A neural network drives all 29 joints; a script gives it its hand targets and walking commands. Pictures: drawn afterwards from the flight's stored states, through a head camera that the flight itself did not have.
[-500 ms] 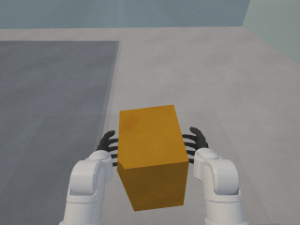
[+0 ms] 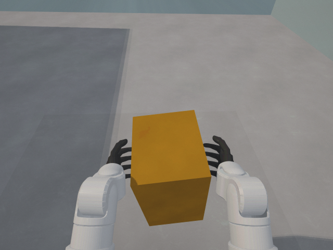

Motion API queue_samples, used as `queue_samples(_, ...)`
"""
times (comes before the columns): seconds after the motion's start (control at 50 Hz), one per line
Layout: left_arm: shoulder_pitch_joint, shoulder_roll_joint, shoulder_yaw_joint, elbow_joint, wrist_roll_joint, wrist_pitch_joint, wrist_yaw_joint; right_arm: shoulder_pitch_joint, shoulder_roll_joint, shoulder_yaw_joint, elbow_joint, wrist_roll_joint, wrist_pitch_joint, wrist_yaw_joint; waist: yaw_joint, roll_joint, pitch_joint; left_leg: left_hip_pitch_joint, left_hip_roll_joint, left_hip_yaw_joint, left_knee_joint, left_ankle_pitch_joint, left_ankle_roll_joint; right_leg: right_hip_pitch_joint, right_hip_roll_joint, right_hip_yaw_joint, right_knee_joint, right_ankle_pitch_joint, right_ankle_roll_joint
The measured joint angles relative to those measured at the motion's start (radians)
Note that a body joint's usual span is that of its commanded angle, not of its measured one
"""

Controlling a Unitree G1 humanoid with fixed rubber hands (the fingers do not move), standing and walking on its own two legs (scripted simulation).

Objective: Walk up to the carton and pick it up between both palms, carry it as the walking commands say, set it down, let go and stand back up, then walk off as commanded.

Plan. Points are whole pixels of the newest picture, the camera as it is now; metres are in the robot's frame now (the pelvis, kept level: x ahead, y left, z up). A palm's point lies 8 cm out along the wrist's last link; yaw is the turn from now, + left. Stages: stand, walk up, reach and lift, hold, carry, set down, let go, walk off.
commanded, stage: carry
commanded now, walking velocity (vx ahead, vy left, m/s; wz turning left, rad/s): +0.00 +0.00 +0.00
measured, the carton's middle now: (170, 171) +0.32 +0.00 +0.02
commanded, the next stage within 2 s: none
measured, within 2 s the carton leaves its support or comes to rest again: neither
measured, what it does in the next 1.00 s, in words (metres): stands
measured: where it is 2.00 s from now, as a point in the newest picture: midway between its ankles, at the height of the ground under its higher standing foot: outside the picture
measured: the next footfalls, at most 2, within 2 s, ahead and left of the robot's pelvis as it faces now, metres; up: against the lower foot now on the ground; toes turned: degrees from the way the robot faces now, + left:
none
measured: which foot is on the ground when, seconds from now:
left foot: down 0.00-1.00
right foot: down 0.00-1.00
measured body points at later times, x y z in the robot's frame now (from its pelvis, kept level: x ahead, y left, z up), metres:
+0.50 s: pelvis +0.03 -0.01 +0.00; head +0.03 -0.01 +0.45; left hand +0.33 +0.12 +0.04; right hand +0.34 -0.12 +0.05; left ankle +0.05 +0.10 -0.73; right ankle +0.07 -0.12 -0.73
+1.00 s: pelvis +0.03 +0.00 +0.00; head +0.00 -0.01 +0.45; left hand +0.33 +0.13 +0.02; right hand +0.34 -0.11 +0.03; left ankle +0.05 +0.10 -0.73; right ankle +0.07 -0.12 -0.73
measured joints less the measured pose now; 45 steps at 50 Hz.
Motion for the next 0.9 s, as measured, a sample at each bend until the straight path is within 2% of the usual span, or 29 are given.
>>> queue_samples(0.2,-0.011,-0.002,0.006,0.033,0.013,-0.016,-0.007,-0.012,0.002,-0.007,0.038,-0.014,-0.020,0.011,0.020,0.019,0.000,0.025,-0.006,-0.004,0.001,-0.024,0.001,0.022,-0.007,-0.003,0.013,-0.033,0.007)
queue_samples(0.3,-0.057,-0.010,0.039,0.210,0.047,-0.093,-0.037,-0.048,0.011,-0.049,0.199,-0.058,-0.093,0.041,0.021,0.019,0.001,0.042,-0.010,-0.005,-0.002,-0.032,0.000,0.034,-0.011,-0.004,0.024,-0.048,0.007)
queue_samples(0.4,-0.090,-0.018,0.079,0.427,0.099,-0.238,-0.072,-0.083,0.021,-0.100,0.419,-0.109,-0.240,0.078,0.008,0.016,0.016,0.073,-0.011,-0.008,-0.015,-0.034,-0.005,0.060,-0.012,-0.006,0.021,-0.058,0.005)
queue_samples(0.48,-0.038,-0.006,0.038,0.305,0.056,-0.280,-0.055,-0.017,0.003,-0.039,0.283,-0.066,-0.278,0.057,-0.002,0.010,0.059,0.072,-0.008,-0.012,-0.003,-0.045,-0.008,0.062,-0.009,-0.010,0.030,-0.068,0.002)
queue_samples(0.54,-0.044,-0.008,0.044,0.318,0.071,-0.296,-0.060,-0.022,0.004,-0.040,0.304,-0.072,-0.300,0.059,-0.005,0.001,0.055,0.070,-0.005,-0.011,-0.005,-0.048,-0.009,0.058,-0.006,-0.010,0.030,-0.071,0.000)
queue_samples(0.62,-0.020,-0.003,0.018,0.267,0.063,-0.291,-0.057,0.001,-0.001,-0.027,0.239,-0.062,-0.288,0.055,-0.003,0.010,0.053,0.075,-0.005,-0.008,-0.004,-0.055,-0.008,0.060,-0.007,-0.006,0.034,-0.080,0.001)
queue_samples(0.86,-0.018,-0.002,0.028,0.412,0.095,-0.346,-0.091,-0.002,0.000,-0.045,0.377,-0.111,-0.337,0.087,0.004,0.033,-0.012,0.104,-0.010,-0.001,0.015,-0.079,-0.001,0.087,-0.013,0.001,0.053,-0.101,0.011)
queue_samples(0.9,-0.034,-0.005,0.043,0.489,0.115,-0.368,-0.103,-0.020,0.004,-0.071,0.464,-0.136,-0.367,0.108,0.004,0.041,-0.024,0.107,-0.009,-0.004,0.016,-0.079,0.000,0.095,-0.012,-0.002,0.048,-0.099,0.013)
